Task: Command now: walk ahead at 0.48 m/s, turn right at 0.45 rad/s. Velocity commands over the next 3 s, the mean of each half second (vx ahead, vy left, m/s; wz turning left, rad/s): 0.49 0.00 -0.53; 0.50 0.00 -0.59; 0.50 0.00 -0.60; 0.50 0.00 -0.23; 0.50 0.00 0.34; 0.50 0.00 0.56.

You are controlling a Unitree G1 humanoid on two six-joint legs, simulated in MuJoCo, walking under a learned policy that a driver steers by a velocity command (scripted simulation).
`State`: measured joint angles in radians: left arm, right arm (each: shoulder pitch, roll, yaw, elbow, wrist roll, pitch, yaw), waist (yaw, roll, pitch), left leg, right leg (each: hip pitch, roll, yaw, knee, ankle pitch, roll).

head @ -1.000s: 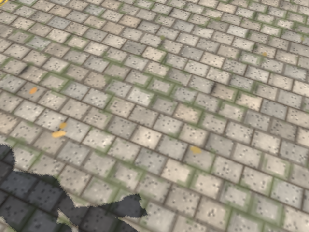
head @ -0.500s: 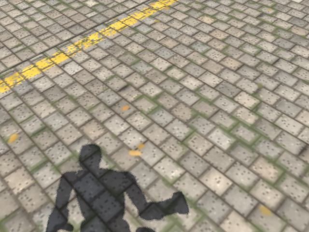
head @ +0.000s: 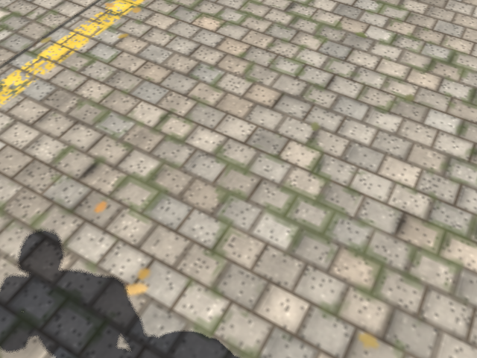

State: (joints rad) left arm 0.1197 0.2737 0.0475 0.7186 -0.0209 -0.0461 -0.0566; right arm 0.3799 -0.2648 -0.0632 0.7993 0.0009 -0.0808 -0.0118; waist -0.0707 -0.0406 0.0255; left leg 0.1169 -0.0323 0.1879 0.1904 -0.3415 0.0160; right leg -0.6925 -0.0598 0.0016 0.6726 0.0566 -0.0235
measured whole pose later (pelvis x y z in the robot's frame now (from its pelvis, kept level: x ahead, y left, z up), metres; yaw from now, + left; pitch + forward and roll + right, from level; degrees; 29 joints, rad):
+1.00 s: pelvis +0.55 -0.10 +0.00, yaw -36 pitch +1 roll +2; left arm 0.10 0.29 0.06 0.60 -0.03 -0.01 -0.04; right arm 0.33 -0.30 -0.07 0.83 0.01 -0.08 0.00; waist -0.10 -0.04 0.05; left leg 0.05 0.00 0.20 0.25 -0.32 -0.01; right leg -0.66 -0.09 0.01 0.71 -0.03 -0.01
